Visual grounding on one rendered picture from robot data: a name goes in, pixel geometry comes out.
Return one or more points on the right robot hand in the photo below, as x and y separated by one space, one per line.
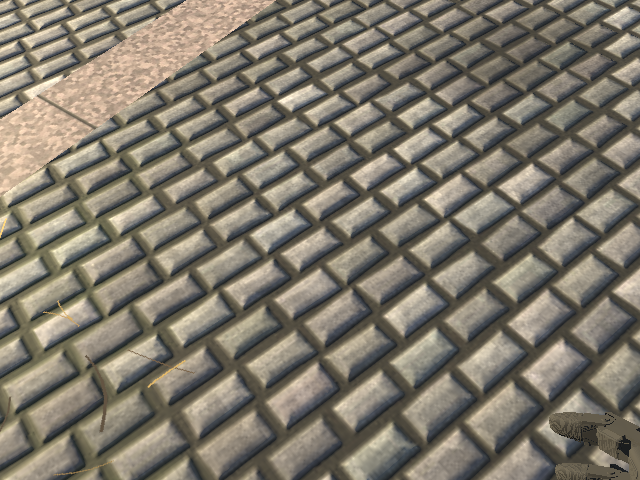
614 435

